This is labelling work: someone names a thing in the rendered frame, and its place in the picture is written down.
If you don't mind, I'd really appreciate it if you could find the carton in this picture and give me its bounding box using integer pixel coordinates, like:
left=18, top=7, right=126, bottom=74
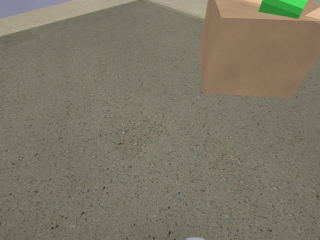
left=258, top=0, right=308, bottom=19

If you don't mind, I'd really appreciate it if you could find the pedestal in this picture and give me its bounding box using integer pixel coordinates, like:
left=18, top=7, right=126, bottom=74
left=199, top=0, right=320, bottom=98

